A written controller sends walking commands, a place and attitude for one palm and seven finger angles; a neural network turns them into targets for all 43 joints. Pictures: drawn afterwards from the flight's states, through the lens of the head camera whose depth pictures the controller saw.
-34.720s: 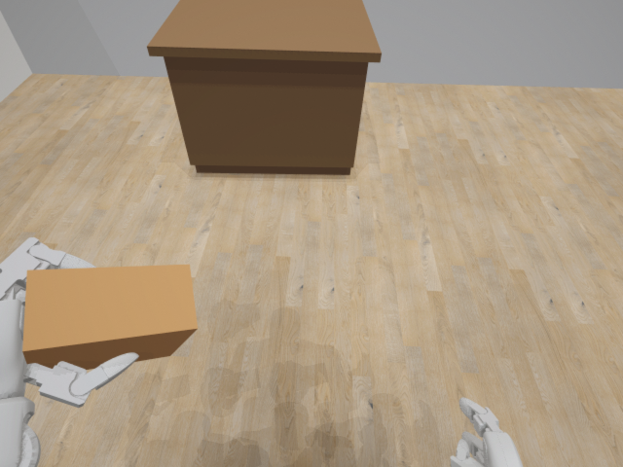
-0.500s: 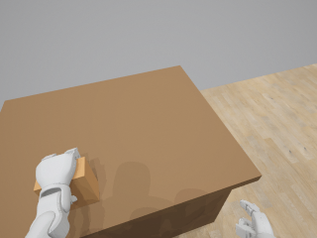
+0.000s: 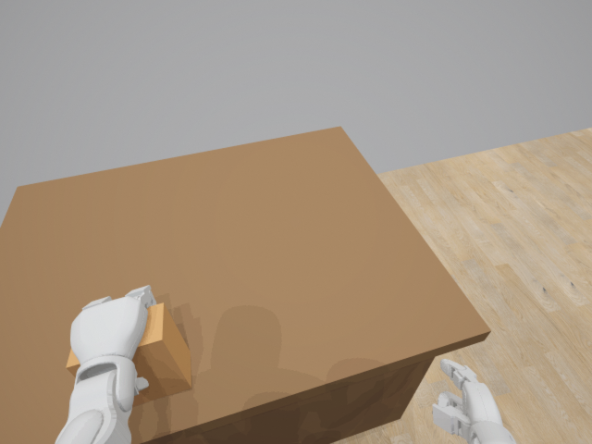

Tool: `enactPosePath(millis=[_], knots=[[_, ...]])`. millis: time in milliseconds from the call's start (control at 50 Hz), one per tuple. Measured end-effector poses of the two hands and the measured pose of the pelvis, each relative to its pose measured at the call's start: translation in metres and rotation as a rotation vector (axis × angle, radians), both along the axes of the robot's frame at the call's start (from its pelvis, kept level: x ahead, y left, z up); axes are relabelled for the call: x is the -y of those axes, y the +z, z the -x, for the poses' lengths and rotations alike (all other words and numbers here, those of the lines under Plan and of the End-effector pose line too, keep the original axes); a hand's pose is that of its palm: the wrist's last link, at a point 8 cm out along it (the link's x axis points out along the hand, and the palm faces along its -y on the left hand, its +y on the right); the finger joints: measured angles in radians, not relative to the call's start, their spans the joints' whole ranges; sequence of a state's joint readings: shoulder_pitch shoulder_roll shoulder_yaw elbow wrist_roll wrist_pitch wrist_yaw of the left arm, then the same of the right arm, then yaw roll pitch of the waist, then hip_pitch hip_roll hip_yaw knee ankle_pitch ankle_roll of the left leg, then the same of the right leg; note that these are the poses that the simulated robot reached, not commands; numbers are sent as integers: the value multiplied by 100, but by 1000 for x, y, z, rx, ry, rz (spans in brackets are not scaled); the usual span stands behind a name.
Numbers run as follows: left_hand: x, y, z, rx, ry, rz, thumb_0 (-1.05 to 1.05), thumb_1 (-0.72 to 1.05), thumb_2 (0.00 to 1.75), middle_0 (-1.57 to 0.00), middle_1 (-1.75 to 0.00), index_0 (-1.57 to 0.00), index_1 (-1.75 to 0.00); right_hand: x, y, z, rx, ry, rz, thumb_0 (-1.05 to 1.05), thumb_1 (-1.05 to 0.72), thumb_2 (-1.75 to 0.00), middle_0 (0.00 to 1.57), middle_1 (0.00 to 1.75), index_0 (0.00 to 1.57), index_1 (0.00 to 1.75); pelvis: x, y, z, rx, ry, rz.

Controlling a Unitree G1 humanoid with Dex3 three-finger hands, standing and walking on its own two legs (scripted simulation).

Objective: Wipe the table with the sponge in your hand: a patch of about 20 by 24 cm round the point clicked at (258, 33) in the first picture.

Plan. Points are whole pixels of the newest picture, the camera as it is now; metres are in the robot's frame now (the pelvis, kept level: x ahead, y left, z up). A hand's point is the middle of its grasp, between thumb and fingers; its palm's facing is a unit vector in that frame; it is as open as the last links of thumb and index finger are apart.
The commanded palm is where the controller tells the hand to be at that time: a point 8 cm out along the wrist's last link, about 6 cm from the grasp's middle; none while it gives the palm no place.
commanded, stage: lift the sponge slowly off the table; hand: left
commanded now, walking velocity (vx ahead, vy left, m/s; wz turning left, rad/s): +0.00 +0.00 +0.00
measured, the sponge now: (142, 366) +0.21 +0.28 -0.05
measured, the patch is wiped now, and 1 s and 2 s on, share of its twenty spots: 1.00 1.00 1.00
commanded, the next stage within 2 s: bring the sponge back beside the body in 1.84 s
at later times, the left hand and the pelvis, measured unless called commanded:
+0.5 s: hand (135, 347) +0.21 +0.26 +0.02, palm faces -0.04 -0.14 -0.99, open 10.7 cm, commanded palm +0.19 +0.26 +0.09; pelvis +0.00 +0.00 +0.01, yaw +0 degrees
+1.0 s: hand (119, 340) +0.21 +0.27 +0.06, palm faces +0.00 -0.13 -0.99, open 10.7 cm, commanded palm +0.18 +0.27 +0.13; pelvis -0.01 -0.01 +0.01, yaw +0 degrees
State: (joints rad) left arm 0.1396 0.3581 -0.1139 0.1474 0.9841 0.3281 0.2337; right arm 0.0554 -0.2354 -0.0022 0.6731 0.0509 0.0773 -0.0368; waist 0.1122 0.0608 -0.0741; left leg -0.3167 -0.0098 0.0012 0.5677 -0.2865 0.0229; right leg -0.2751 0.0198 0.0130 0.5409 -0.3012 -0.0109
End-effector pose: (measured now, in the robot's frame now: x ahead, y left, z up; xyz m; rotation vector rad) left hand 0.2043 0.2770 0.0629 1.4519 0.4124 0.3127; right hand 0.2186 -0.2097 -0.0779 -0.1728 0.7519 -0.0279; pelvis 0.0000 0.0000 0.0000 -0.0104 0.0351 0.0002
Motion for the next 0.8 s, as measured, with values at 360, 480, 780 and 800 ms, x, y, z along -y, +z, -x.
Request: enactPosePath(millis=[360, 480, 780, 800], knots=[[4, 7, 8, -13, -19, 31, -1, -53, 103, -63, -132, -67, -132, -4, 1, 1, 3, 9, 3, 2, -90, -90, 20, 30, 20, 30, -1, 4, 2, 39, 3, 2], [13, 12, 6, -1, -39, 44, -1, -53, 103, -64, -132, -68, -131, -6, 3, -1, 7, 19, 0, 2, -90, -90, 20, 30, 20, 30, 0, 6, 2, 51, 2, 1], [8, 34, 11, 9, -5, 35, -1, -54, 103, -65, -131, -68, -130, -2, 6, -2, 6, 39, 0, 2, -90, -90, 20, 30, 21, 30, 6, 10, 4, 86, 3, -2], [8, 35, 11, 9, -8, 36, -1, -54, 103, -65, -131, -68, -130, -1, 6, -2, 7, 40, 2, 2, -90, -90, 20, 30, 21, 30, 6, 10, 4, 89, 2, -2]])
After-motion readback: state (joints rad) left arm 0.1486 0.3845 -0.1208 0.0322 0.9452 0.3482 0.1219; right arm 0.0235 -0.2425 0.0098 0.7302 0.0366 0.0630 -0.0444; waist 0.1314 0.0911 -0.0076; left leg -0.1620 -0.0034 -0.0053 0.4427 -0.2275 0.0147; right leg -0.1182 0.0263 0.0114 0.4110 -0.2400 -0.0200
